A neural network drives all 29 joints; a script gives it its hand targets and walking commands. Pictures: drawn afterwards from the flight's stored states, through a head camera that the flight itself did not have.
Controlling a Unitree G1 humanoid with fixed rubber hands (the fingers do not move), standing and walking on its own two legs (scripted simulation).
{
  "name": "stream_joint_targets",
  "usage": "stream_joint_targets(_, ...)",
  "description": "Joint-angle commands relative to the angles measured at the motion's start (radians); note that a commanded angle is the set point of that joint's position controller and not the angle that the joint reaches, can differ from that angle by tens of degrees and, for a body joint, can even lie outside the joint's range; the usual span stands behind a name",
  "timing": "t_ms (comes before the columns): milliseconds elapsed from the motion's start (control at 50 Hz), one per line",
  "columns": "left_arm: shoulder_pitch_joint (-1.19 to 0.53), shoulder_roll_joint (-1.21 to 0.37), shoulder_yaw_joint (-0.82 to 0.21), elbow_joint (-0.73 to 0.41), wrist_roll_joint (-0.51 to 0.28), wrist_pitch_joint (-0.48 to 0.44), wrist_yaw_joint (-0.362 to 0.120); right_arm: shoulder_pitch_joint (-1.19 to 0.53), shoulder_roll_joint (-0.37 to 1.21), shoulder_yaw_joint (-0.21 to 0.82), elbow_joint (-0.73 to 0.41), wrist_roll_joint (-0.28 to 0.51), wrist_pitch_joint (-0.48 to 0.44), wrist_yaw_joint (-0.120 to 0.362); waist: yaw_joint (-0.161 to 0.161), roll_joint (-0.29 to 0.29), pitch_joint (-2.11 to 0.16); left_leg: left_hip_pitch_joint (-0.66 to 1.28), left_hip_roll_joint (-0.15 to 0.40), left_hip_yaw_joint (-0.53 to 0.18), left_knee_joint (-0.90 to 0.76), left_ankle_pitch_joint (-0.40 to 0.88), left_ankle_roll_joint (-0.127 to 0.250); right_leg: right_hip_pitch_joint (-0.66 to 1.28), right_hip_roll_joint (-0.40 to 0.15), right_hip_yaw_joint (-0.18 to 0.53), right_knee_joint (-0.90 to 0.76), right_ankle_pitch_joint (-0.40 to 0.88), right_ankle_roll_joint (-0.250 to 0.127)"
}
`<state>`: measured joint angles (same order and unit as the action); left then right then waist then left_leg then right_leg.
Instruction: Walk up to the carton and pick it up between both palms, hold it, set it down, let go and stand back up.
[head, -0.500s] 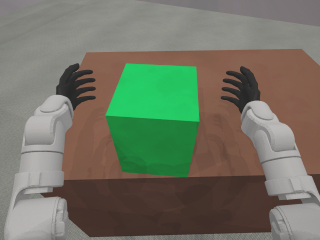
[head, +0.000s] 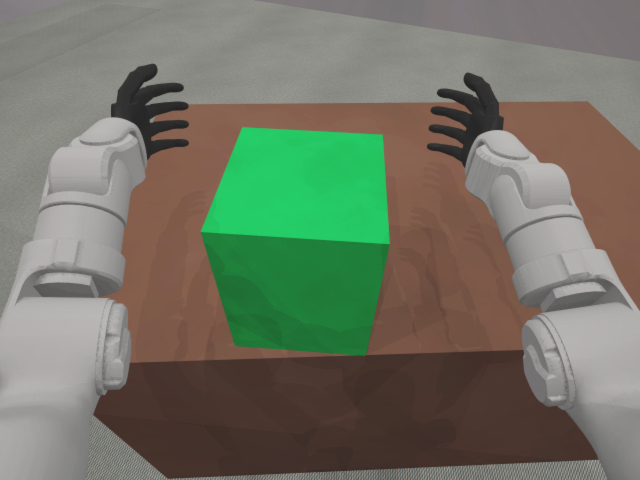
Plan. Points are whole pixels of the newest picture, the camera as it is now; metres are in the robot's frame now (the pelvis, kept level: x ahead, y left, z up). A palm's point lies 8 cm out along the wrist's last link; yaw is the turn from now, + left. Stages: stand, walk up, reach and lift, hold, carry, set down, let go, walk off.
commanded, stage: reach and lift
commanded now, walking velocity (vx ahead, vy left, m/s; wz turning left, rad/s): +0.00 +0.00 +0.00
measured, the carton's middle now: (305, 244) +0.44 +0.01 +0.05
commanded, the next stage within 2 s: none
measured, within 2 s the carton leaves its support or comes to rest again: neither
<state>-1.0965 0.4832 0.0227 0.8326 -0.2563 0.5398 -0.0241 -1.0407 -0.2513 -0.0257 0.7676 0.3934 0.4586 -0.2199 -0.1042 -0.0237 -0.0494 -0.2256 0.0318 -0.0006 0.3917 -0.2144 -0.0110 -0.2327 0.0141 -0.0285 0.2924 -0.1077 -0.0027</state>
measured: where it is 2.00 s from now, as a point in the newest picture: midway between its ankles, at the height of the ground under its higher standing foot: outside the picture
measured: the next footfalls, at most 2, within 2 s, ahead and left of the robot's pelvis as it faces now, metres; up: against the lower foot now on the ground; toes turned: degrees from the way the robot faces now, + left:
none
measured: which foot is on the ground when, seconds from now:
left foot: down 0.00-1.00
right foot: down 0.00-1.00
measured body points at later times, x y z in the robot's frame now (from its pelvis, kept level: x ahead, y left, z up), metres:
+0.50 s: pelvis -0.01 +0.00 +0.00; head +0.01 +0.02 +0.45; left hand +0.46 +0.19 +0.14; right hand +0.43 -0.17 +0.14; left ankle -0.01 +0.12 -0.75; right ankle +0.02 -0.12 -0.75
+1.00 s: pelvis +0.00 +0.00 -0.01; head +0.03 +0.02 +0.44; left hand +0.46 +0.17 +0.11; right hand +0.43 -0.16 +0.11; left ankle -0.01 +0.12 -0.75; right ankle +0.02 -0.12 -0.75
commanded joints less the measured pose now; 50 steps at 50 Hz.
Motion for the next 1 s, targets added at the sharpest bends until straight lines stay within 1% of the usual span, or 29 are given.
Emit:
stream_joint_targets(0, -0.479, 0.096, -0.013, -0.011, 0.003, -0.102, -0.004, -0.413, -0.120, -0.032, -0.023, -0.027, -0.063, 0.010, -0.014, 0.123, -0.475, 0.120, -0.042, 0.011, -0.018, 0.305, -0.031, 0.252, 0.023, -0.012, 0.036, 0.296, 0.000)
stream_joint_targets(40, -0.461, 0.088, -0.008, -0.017, 0.020, -0.134, -0.002, -0.401, -0.113, -0.022, -0.028, -0.035, -0.091, 0.013, -0.004, 0.134, -0.495, 0.158, -0.041, 0.005, -0.011, 0.349, -0.037, 0.250, 0.029, -0.019, 0.041, 0.317, 0.000)
stream_joint_targets(60, -0.440, 0.077, -0.002, 0.039, 0.023, -0.143, -0.003, -0.393, -0.093, -0.009, 0.006, -0.039, -0.098, 0.012, -0.003, 0.103, -0.456, 0.154, -0.041, 0.006, -0.008, 0.354, -0.033, 0.249, 0.032, -0.021, 0.037, 0.313, 0.001)
stream_joint_targets(80, -0.442, 0.073, 0.002, 0.025, 0.034, -0.156, -0.005, -0.387, -0.090, -0.021, 0.001, -0.051, -0.112, 0.009, -0.009, 0.108, -0.463, 0.151, -0.043, 0.003, -0.007, 0.360, -0.032, 0.260, 0.029, -0.023, 0.043, 0.328, 0.004)
stream_joint_targets(100, -0.430, 0.077, 0.012, 0.043, 0.044, -0.171, -0.007, -0.383, -0.082, -0.017, 0.001, -0.064, -0.124, 0.006, 0.001, 0.095, -0.450, 0.135, -0.042, 0.006, -0.010, 0.345, -0.031, 0.266, 0.030, -0.022, 0.039, 0.312, 0.004)
stream_joint_targets(120, -0.445, 0.066, 0.006, 0.066, 0.041, -0.190, -0.008, -0.399, -0.068, -0.018, 0.002, -0.069, -0.135, 0.004, -0.008, 0.080, -0.423, 0.113, -0.047, 0.005, -0.015, 0.318, -0.025, 0.260, 0.029, -0.019, 0.039, 0.299, 0.010)
stream_joint_targets(140, -0.444, 0.073, 0.012, 0.019, 0.051, -0.212, -0.002, -0.385, -0.065, -0.040, -0.016, -0.082, -0.149, 0.003, -0.002, 0.101, -0.459, 0.116, -0.048, 0.008, -0.020, 0.315, -0.025, 0.269, 0.029, -0.021, 0.041, 0.295, 0.009)
stream_joint_targets(160, -0.435, 0.064, 0.017, 0.026, 0.055, -0.230, 0.004, -0.380, -0.047, -0.026, -0.025, -0.086, -0.163, 0.003, 0.013, 0.091, -0.457, 0.104, -0.050, 0.009, -0.016, 0.328, -0.023, 0.280, 0.028, -0.019, 0.047, 0.308, 0.009)
stream_joint_targets(180, -0.443, 0.064, 0.016, 0.031, 0.054, -0.250, 0.007, -0.375, -0.037, -0.032, -0.018, -0.096, -0.179, 0.000, 0.004, 0.090, -0.472, 0.094, -0.054, 0.011, -0.011, 0.321, -0.024, 0.287, 0.027, -0.016, 0.054, 0.312, 0.013)
stream_joint_targets(240, -0.454, 0.064, 0.030, 0.048, 0.052, -0.297, 0.018, -0.387, -0.028, -0.044, -0.038, -0.116, -0.217, -0.004, 0.017, 0.062, -0.493, 0.053, -0.051, 0.016, -0.015, 0.276, -0.014, 0.294, 0.028, -0.007, 0.064, 0.289, 0.019)
stream_joint_targets(300, -0.468, 0.052, 0.018, 0.091, 0.051, -0.359, 0.029, -0.382, -0.009, -0.067, -0.005, -0.154, -0.258, -0.007, 0.017, 0.074, -0.520, 0.021, -0.052, 0.021, -0.007, 0.245, -0.019, 0.265, 0.025, -0.005, 0.068, 0.253, 0.021)
stream_joint_targets(340, -0.461, 0.044, 0.017, 0.118, 0.053, -0.398, 0.034, -0.366, -0.010, -0.068, 0.013, -0.170, -0.283, -0.002, 0.029, 0.082, -0.543, 0.011, -0.047, 0.027, -0.005, 0.238, -0.026, 0.259, 0.022, -0.002, 0.079, 0.240, 0.015)
stream_joint_targets(360, -0.448, 0.027, 0.007, 0.160, 0.057, -0.413, 0.035, -0.357, -0.001, -0.078, 0.051, -0.185, -0.293, -0.002, 0.016, 0.081, -0.535, 0.004, -0.044, 0.021, -0.004, 0.233, -0.026, 0.242, 0.021, -0.007, 0.075, 0.224, 0.014)
stream_joint_targets(380, -0.452, 0.029, 0.004, 0.190, 0.059, -0.430, 0.034, -0.359, -0.005, -0.082, 0.066, -0.192, -0.303, -0.001, 0.021, 0.095, -0.534, -0.009, -0.044, 0.025, -0.003, 0.208, -0.027, 0.236, 0.019, -0.002, 0.077, 0.200, 0.011)
stream_joint_targets(400, -0.440, 0.026, 0.002, 0.219, 0.055, -0.449, 0.035, -0.349, 0.009, -0.080, 0.075, -0.196, -0.313, -0.001, 0.017, 0.074, -0.525, -0.021, -0.044, 0.024, 0.000, 0.199, -0.025, 0.222, 0.015, -0.002, 0.078, 0.194, 0.012)
stream_joint_targets(420, -0.457, 0.016, -0.008, 0.201, 0.052, -0.474, 0.036, -0.347, 0.009, -0.089, 0.087, -0.206, -0.328, 0.000, 0.015, 0.098, -0.558, -0.022, -0.045, 0.025, 0.002, 0.198, -0.031, 0.215, 0.015, -0.004, 0.085, 0.196, 0.011)
stream_joint_targets(440, -0.440, 0.009, -0.006, 0.202, 0.048, -0.494, 0.038, -0.338, 0.018, -0.090, 0.089, -0.210, -0.346, 0.000, 0.013, 0.092, -0.579, -0.015, -0.044, 0.025, 0.010, 0.231, -0.036, 0.210, 0.017, -0.006, 0.085, 0.218, 0.010)
stream_joint_targets(480, -0.418, -0.004, -0.017, 0.230, 0.055, -0.529, 0.037, -0.313, 0.022, -0.078, 0.119, -0.203, -0.374, 0.003, 0.013, 0.130, -0.597, 0.002, -0.043, 0.023, 0.033, 0.294, -0.049, 0.200, 0.018, -0.005, 0.095, 0.253, 0.002)
stream_joint_targets(500, -0.409, -0.019, -0.023, 0.234, 0.050, -0.546, 0.035, -0.300, 0.025, -0.083, 0.135, -0.206, -0.388, 0.004, 0.001, 0.129, -0.597, 0.010, -0.044, 0.021, 0.039, 0.304, -0.050, 0.180, 0.018, -0.013, 0.099, 0.255, 0.004)
stream_joint_targets(520, -0.403, -0.024, -0.011, 0.252, 0.060, -0.557, 0.032, -0.301, 0.022, -0.074, 0.146, -0.207, -0.400, 0.006, 0.019, 0.125, -0.595, 0.010, -0.039, 0.020, 0.042, 0.309, -0.053, 0.175, 0.021, -0.012, 0.100, 0.253, 0.004)
stream_joint_targets(540, -0.391, -0.038, -0.023, 0.299, 0.062, -0.569, 0.030, -0.288, 0.028, -0.081, 0.185, -0.212, -0.410, 0.009, 0.004, 0.115, -0.562, 0.000, -0.038, 0.017, 0.040, 0.296, -0.052, 0.158, 0.018, -0.016, 0.094, 0.238, 0.004)
stream_joint_targets(580, -0.394, -0.036, -0.015, 0.285, 0.056, -0.596, 0.029, -0.287, 0.026, -0.085, 0.180, -0.217, -0.435, 0.010, 0.015, 0.115, -0.578, -0.020, -0.040, 0.022, 0.042, 0.288, -0.053, 0.162, 0.017, -0.014, 0.100, 0.236, 0.004)
stream_joint_targets(620, -0.412, -0.042, -0.026, 0.279, 0.059, -0.620, 0.034, -0.301, 0.032, -0.088, 0.182, -0.210, -0.453, 0.010, 0.007, 0.135, -0.596, -0.024, -0.041, 0.018, 0.049, 0.303, -0.057, 0.146, 0.018, -0.014, 0.104, 0.243, 0.004)
stream_joint_targets(660, -0.418, -0.041, -0.025, 0.273, 0.051, -0.632, 0.040, -0.302, 0.027, -0.085, 0.172, -0.210, -0.471, 0.012, 0.009, 0.135, -0.610, -0.007, -0.041, 0.020, 0.064, 0.330, -0.066, 0.128, 0.019, -0.017, 0.112, 0.258, 0.006)
stream_joint_targets(760, -0.429, -0.040, -0.013, 0.296, 0.050, -0.650, 0.046, -0.320, 0.037, -0.075, 0.166, -0.207, -0.478, 0.010, 0.025, 0.109, -0.642, -0.054, -0.042, 0.025, 0.071, 0.287, -0.054, 0.138, 0.014, -0.009, 0.131, 0.255, 0.012)
stream_joint_targets(820, -0.418, -0.060, -0.017, 0.319, 0.051, -0.655, 0.051, -0.318, 0.056, -0.069, 0.176, -0.207, -0.479, 0.007, 0.024, 0.097, -0.644, -0.068, -0.043, 0.028, 0.072, 0.287, -0.050, 0.130, 0.013, -0.009, 0.136, 0.257, 0.011)
stream_joint_targets(920, -0.388, -0.089, 0.002, 0.340, 0.086, -0.657, 0.051, -0.299, 0.062, -0.076, 0.217, -0.217, -0.486, 0.001, 0.025, 0.113, -0.637, -0.045, -0.035, 0.028, 0.076, 0.328, -0.060, 0.118, 0.016, -0.015, 0.134, 0.271, 0.005)
stream_joint_targets(940, -0.393, -0.087, 0.011, 0.317, 0.092, -0.660, 0.055, -0.306, 0.062, -0.072, 0.199, -0.218, -0.493, 0.000, 0.035, 0.122, -0.648, -0.043, -0.036, 0.030, 0.078, 0.349, -0.064, 0.124, 0.017, -0.014, 0.138, 0.284, 0.004)
stream_joint_targets(980, -0.388, -0.098, 0.023, 0.339, 0.105, -0.658, 0.055, -0.302, 0.091, -0.068, 0.211, -0.221, -0.491, -0.004, 0.032, 0.097, -0.617, -0.052, -0.043, 0.034, 0.075, 0.342, -0.057, 0.132, 0.014, -0.012, 0.132, 0.288, 0.006)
